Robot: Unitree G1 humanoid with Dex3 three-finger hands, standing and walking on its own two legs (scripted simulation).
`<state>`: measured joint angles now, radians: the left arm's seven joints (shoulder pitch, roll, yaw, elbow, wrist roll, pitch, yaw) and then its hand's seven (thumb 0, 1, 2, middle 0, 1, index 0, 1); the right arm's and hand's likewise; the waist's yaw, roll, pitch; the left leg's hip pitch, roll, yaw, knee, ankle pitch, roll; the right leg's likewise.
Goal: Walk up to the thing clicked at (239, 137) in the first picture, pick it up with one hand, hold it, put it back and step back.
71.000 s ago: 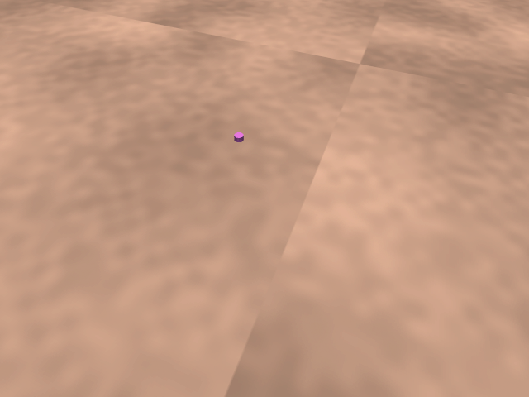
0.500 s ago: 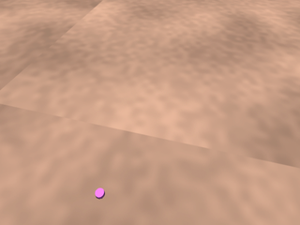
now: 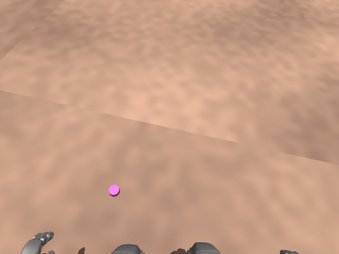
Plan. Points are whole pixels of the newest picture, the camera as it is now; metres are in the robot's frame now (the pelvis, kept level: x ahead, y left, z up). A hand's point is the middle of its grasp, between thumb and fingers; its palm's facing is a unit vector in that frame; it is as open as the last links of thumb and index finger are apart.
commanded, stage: step back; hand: left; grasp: from above
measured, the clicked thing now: (114, 190) +0.47 +0.26 -0.74
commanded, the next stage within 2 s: none
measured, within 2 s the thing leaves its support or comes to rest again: neither
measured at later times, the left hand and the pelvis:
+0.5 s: hand out of the picture +0.00 +0.24 -0.15, palm faces -0.11 -0.91 -0.39, open 7.4 cm; pelvis -0.11 -0.02 +0.00, yaw -5 degrees
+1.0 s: hand out of the picture -0.11 +0.26 -0.14, palm faces -0.03 -0.94 -0.35, open 7.4 cm; pelvis -0.23 +0.00 +0.01, yaw -2 degrees
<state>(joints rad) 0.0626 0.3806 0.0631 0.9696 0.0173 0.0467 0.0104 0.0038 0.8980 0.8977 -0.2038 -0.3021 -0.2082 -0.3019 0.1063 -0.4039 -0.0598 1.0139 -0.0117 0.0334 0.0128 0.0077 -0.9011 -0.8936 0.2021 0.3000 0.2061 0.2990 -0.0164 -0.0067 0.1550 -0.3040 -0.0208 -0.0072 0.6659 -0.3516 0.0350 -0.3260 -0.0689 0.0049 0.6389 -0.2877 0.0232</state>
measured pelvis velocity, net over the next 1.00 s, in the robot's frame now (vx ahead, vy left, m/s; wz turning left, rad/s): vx -0.23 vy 0.00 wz -0.04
